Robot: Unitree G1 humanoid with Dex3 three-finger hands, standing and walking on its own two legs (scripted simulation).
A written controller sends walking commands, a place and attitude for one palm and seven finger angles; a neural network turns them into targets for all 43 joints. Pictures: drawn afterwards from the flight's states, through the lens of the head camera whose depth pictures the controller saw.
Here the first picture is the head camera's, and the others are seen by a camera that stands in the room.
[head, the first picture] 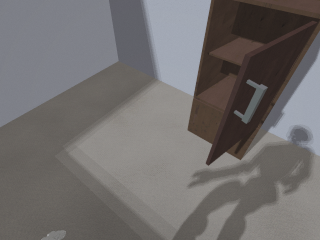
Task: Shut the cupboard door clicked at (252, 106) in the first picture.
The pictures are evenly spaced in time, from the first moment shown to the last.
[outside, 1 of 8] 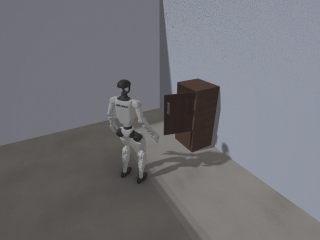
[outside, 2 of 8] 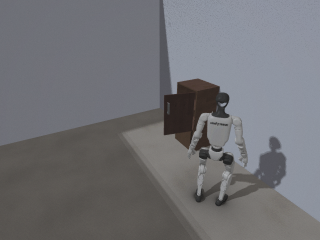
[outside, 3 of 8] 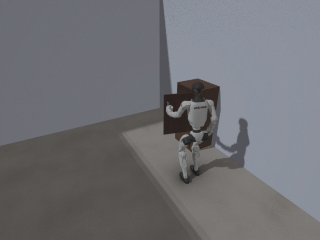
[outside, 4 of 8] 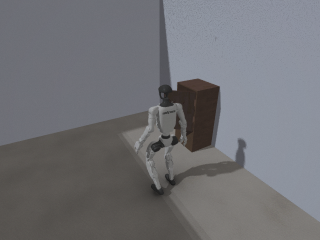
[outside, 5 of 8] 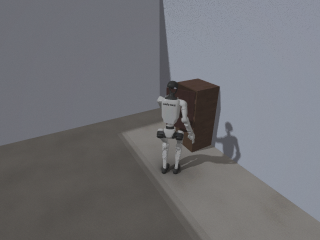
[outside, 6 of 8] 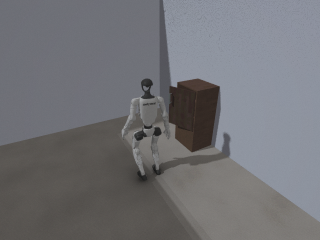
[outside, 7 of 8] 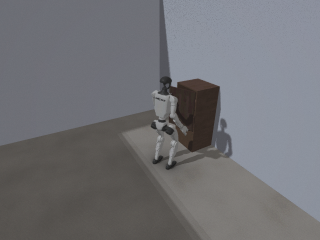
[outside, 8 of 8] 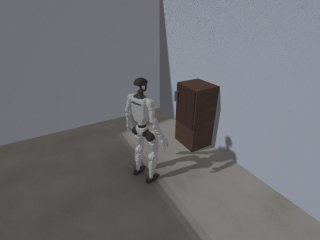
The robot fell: no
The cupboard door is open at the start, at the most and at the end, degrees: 76 76 0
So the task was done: yes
